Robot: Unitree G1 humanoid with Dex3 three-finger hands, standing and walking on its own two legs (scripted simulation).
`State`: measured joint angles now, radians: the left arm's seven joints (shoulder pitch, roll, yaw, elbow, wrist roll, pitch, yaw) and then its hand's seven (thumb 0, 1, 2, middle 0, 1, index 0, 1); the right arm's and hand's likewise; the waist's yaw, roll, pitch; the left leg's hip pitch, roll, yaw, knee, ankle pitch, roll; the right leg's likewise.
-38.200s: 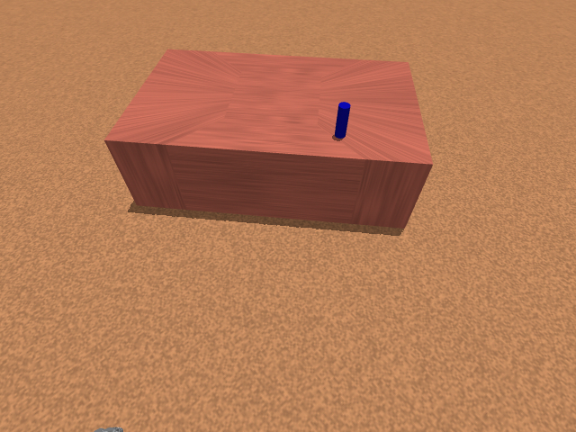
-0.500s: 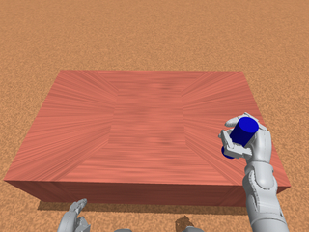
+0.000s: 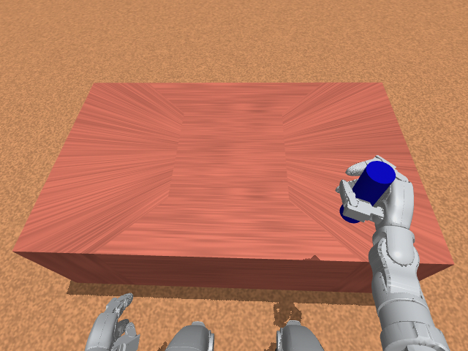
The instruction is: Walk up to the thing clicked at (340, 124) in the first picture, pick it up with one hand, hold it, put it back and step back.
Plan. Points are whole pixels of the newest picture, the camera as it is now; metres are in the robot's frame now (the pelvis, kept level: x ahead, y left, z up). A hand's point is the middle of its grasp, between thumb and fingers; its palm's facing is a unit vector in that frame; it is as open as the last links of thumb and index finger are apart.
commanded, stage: crouch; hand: right
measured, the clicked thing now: (364, 194) +0.36 -0.20 +0.03
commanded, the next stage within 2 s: lower in 0.86 s
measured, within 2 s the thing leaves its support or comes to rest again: rests again in 1.90 s
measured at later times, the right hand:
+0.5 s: hand (340, 189) +0.45 -0.20 -0.09, palm faces +0.20 +0.98 +0.01, open 5.5 cm
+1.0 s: hand (335, 188) +0.48 -0.21 -0.14, palm faces +0.20 +0.98 +0.00, open 5.5 cm
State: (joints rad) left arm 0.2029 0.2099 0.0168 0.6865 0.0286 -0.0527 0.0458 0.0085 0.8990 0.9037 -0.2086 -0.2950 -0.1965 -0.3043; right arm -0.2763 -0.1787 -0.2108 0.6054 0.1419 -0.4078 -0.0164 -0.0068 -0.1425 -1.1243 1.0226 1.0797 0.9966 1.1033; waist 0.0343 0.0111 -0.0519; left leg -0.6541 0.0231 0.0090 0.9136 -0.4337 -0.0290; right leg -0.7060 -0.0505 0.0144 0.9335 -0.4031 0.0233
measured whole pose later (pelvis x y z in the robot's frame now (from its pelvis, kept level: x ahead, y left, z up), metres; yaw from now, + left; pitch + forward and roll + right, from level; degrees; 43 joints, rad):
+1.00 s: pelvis -0.03 +0.00 -0.16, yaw +3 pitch +32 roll +5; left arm 0.22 0.25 -0.01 0.67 0.08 0.01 -0.03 0.00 0.88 0.89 -0.21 -0.29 -0.20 -0.30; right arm -0.82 -0.45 -0.47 1.04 0.06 -0.50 0.07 -0.01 -0.16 -1.10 1.01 1.08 0.99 1.11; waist 0.15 -0.01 -0.17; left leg -1.53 -0.01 0.03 1.59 -0.62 -0.03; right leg -1.61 -0.07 0.08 1.64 -0.60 0.02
